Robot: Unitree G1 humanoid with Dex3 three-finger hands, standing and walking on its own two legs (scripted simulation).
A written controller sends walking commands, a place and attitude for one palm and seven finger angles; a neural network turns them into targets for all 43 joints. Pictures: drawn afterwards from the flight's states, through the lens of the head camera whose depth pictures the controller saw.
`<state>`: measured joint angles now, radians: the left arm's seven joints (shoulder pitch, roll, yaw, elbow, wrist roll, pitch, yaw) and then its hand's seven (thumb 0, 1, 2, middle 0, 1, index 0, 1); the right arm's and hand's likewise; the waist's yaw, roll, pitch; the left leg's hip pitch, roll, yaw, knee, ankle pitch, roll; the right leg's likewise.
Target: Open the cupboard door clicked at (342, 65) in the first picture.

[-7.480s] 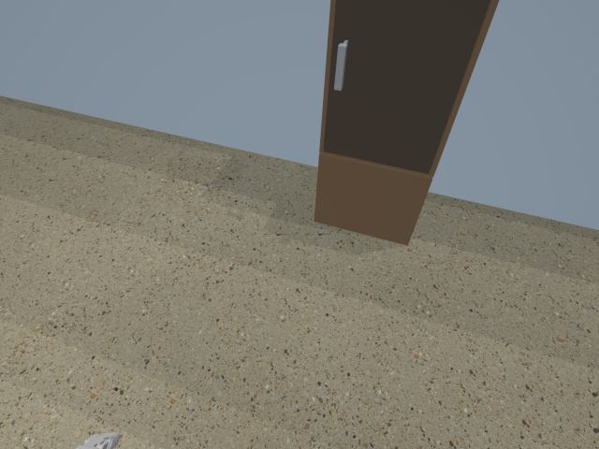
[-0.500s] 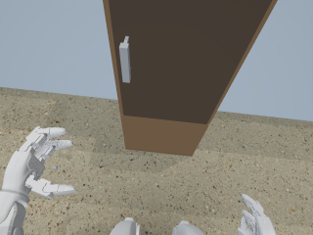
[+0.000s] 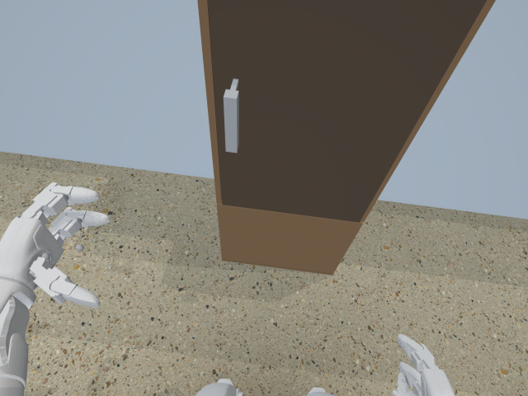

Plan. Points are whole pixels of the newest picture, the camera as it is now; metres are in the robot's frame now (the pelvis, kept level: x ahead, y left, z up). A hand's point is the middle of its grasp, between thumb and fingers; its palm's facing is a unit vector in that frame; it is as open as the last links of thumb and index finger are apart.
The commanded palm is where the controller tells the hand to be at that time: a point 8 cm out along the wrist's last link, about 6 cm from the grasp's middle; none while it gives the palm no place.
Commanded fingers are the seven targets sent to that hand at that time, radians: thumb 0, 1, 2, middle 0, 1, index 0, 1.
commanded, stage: raise the hand with hooked fingers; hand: left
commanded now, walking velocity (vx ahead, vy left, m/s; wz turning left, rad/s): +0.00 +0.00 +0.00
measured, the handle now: (233, 116) +0.60 +0.11 +0.06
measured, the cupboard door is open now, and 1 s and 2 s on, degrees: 0 0 0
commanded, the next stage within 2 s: move the hooked fingers beside the handle in 0.46 s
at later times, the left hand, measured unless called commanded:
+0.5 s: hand (113, 254) +0.28 +0.23 +0.06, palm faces -0.02 -1.00 -0.03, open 14.0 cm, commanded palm +0.26 +0.28 +0.07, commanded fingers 0.00 -0.50 0.30 -0.30 -1.20 -0.30 -1.20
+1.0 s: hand (143, 208) +0.36 +0.22 +0.06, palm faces -0.02 -1.00 -0.01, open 14.0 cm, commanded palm +0.34 +0.26 +0.06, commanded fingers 0.00 -0.50 0.30 -0.30 -1.20 -0.30 -1.20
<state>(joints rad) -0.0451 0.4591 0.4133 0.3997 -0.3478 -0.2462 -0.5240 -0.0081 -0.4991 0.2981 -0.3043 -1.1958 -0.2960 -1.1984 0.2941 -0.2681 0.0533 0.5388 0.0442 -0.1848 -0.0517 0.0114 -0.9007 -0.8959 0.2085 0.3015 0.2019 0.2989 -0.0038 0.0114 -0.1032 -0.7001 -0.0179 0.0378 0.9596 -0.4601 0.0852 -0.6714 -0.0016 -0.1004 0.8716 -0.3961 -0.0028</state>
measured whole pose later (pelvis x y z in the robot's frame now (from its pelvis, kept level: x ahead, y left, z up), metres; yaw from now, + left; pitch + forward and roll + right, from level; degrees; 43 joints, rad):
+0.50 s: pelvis +0.00 -0.04 +0.00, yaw +0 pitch +11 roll -2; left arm -0.02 0.43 0.41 0.44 -0.37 -0.28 -0.54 -0.01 -0.50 0.30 -0.31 -1.20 -0.30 -1.20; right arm 0.29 -0.27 0.05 0.54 0.05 -0.17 -0.05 0.01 -0.90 -0.90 0.21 0.30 0.20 0.30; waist -0.02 0.02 -0.11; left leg -0.70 0.02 0.02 0.96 -0.45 0.04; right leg -0.68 0.03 -0.12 0.88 -0.40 -0.05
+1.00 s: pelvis -0.01 -0.05 -0.01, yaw -1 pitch +14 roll -2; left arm -0.34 0.49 0.43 0.72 -0.30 -0.30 -0.50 -0.01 -0.50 0.30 -0.31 -1.20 -0.30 -1.20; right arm 0.30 -0.28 0.05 0.57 0.05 -0.13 -0.06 0.01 -0.90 -0.90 0.21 0.30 0.20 0.30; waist -0.06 0.00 -0.10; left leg -0.76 0.03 0.03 0.98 -0.46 0.03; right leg -0.75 0.04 -0.11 0.92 -0.40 -0.06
